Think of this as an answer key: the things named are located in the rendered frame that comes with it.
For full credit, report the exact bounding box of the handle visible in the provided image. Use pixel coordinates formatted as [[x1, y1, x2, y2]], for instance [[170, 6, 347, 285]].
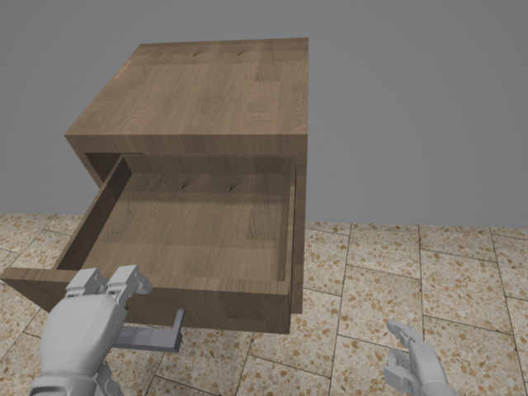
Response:
[[113, 306, 186, 353]]

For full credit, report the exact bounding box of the left robot hand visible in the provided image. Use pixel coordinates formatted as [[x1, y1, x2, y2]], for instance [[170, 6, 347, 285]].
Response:
[[40, 265, 153, 396]]

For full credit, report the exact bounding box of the robot left forearm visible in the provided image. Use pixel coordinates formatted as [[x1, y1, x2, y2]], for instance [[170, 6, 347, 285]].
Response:
[[27, 373, 97, 396]]

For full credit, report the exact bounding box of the cabinet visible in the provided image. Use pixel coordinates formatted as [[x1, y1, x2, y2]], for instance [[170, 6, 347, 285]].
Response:
[[64, 37, 309, 314]]

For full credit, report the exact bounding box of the drawer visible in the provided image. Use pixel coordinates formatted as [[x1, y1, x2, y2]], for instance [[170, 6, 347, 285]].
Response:
[[0, 154, 296, 335]]

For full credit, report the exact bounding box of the right robot hand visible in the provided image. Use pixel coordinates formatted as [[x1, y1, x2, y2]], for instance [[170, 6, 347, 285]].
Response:
[[383, 319, 449, 396]]

